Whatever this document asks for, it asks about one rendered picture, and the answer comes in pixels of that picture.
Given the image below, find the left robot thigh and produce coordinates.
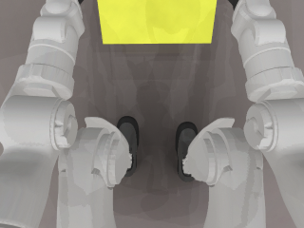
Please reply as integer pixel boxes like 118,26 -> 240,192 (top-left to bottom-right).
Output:
56,127 -> 125,228

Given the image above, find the robot thigh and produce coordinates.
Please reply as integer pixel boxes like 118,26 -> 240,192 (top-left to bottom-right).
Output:
195,127 -> 266,228
56,127 -> 125,228

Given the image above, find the robot right forearm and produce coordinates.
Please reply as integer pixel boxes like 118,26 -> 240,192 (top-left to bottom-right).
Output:
231,0 -> 304,103

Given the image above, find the right robot thigh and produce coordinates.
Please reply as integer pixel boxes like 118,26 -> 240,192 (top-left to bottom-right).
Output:
195,127 -> 266,228

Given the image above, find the left robot upper arm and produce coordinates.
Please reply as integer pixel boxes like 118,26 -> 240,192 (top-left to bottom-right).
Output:
0,95 -> 78,228

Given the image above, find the right robot upper arm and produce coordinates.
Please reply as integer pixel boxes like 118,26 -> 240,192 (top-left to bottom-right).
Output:
243,98 -> 304,228

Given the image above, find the robot left forearm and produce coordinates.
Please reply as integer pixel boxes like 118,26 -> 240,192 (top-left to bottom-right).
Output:
0,0 -> 86,142

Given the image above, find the carton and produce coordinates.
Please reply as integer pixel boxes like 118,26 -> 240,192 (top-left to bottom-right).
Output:
97,0 -> 217,45

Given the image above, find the right robot hand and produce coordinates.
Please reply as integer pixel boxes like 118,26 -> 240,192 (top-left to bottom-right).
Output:
228,0 -> 239,10

